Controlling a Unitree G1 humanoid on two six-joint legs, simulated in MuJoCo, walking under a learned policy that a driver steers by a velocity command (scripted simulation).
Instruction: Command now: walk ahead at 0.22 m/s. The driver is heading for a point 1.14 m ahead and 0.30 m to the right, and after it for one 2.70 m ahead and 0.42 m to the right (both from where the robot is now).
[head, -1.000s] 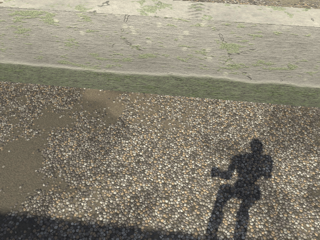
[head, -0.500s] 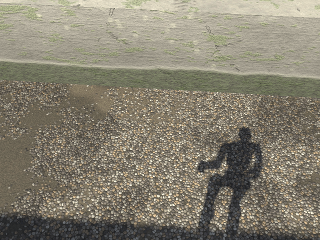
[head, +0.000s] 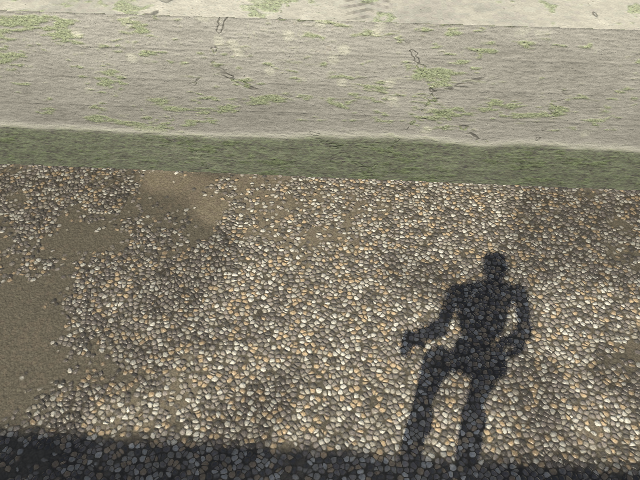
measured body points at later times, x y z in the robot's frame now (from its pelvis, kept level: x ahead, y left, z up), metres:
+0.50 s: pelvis +0.00 +0.01 -0.02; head +0.00 +0.01 +0.43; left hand +0.19 +0.21 -0.11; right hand +0.18 -0.20 -0.11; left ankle -0.04 +0.11 -0.75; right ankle -0.02 -0.10 -0.75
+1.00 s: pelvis +0.00 +0.02 +0.00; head +0.01 +0.02 +0.45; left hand +0.17 +0.23 -0.11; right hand +0.14 -0.19 -0.11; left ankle -0.04 +0.11 -0.75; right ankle -0.02 -0.10 -0.75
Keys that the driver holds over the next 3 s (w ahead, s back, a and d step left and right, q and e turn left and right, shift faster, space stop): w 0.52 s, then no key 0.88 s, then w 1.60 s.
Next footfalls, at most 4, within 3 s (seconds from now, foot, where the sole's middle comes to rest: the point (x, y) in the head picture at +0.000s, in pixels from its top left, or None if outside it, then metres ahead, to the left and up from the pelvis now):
none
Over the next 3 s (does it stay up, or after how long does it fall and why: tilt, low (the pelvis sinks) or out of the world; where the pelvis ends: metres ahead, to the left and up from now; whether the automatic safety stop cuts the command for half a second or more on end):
stays up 0.00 0.02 -0.02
